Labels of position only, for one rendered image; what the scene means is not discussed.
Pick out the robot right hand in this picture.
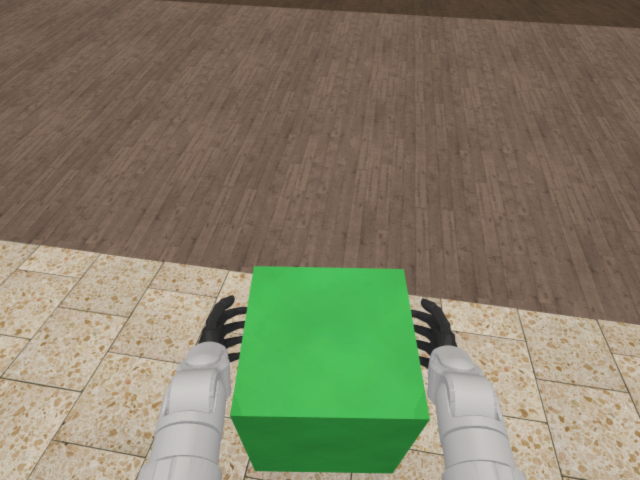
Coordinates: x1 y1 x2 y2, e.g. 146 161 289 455
411 298 457 369

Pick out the carton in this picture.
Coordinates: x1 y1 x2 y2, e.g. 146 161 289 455
230 266 430 473

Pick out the robot right forearm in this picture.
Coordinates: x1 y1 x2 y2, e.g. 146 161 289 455
427 345 527 480

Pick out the robot left hand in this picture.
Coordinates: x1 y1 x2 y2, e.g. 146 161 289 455
198 295 247 362

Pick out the robot left forearm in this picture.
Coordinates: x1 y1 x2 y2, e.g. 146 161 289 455
137 342 231 480

